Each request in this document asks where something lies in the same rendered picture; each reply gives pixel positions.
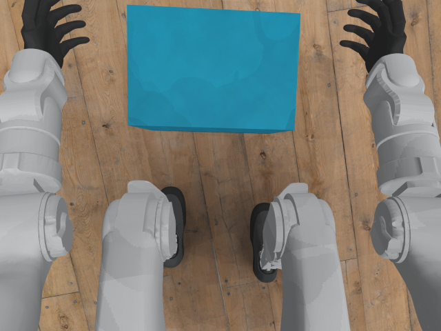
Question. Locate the robot right shin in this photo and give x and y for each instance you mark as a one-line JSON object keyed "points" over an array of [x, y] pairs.
{"points": [[269, 259]]}

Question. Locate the left robot forearm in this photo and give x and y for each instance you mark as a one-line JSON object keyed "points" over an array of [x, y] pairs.
{"points": [[31, 123]]}

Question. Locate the robot left upper arm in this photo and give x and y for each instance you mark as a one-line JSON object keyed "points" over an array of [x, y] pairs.
{"points": [[35, 229]]}

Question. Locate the carton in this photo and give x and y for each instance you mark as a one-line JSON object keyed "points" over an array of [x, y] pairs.
{"points": [[211, 70]]}

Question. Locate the left robot hand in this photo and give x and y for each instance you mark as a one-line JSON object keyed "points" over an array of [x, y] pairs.
{"points": [[39, 31]]}

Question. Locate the left robot thigh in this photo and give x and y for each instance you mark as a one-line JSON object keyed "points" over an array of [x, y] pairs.
{"points": [[130, 293]]}

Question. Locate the robot right upper arm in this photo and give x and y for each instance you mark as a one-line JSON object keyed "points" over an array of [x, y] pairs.
{"points": [[407, 231]]}

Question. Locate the right robot hand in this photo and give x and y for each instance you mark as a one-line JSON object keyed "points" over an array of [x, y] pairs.
{"points": [[388, 36]]}

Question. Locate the right robot forearm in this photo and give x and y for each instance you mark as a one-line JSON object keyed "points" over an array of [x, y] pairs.
{"points": [[405, 132]]}

